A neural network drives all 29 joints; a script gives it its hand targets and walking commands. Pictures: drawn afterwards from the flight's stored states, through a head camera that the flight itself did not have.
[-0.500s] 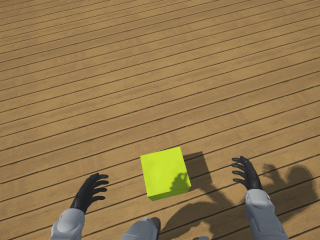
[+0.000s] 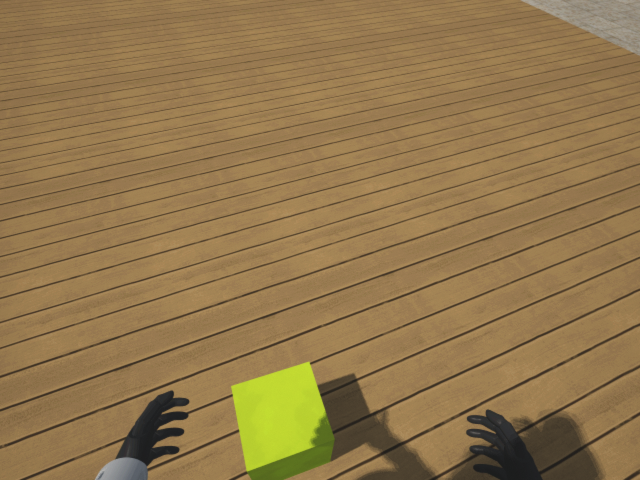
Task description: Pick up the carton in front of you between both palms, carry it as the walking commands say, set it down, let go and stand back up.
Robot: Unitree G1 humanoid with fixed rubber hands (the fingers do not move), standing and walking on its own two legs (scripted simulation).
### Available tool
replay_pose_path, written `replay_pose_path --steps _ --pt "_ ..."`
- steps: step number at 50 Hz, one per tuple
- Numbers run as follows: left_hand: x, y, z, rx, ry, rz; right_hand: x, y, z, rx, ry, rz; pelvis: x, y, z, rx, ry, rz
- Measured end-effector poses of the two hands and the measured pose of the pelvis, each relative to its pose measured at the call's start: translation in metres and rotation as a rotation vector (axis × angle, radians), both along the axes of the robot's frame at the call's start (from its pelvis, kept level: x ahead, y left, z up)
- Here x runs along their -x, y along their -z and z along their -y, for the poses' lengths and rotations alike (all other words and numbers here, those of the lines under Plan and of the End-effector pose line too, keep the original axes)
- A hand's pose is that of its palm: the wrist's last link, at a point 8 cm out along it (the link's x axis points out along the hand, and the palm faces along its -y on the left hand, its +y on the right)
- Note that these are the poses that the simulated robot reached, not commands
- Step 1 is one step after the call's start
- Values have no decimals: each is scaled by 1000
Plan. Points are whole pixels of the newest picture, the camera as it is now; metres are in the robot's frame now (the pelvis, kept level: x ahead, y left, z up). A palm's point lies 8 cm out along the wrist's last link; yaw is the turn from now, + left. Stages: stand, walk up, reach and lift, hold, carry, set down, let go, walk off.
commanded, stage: let go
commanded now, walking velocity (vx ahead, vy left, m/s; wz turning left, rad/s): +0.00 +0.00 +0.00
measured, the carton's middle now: (283, 426) +0.36 +0.10 -0.65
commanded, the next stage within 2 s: stand in 0.24 s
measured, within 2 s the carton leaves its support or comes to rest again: neither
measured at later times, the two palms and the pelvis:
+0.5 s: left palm out of the picture +0.12 +0.31 -0.11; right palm out of the picture +0.10 -0.26 -0.07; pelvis -0.01 +0.04 -0.01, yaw -1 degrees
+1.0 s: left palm out of the picture +0.13 +0.33 -0.11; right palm out of the picture +0.10 -0.26 -0.09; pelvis +0.00 +0.04 +0.00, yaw -2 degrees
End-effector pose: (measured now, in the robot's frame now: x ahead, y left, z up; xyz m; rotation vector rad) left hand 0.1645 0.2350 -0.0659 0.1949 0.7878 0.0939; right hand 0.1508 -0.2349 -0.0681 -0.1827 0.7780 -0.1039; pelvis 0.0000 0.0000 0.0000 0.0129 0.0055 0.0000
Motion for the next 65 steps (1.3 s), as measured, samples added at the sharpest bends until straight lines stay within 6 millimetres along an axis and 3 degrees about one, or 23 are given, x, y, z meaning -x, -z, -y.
replay_pose_path --steps 13,20,26,42,65 --pt "24 2 -26 -20 -21 -33 8 1 -25 14 -20 -13 17 2 -21 8 -4 61" --pt "34 28 -63 -93 -9 -67 39 8 9 179 36 -134 15 6 -30 14 13 15" --pt "41 41 -80 -118 8 -142 47 4 28 231 89 -177 6 6 -36 18 27 5" --pt "26 44 -87 -139 24 -188 46 15 19 203 110 -231 -5 2 -43 17 41 18" --pt "67 47 -100 -165 2 -293 75 18 33 213 123 -309 7 -3 -42 17 42 40"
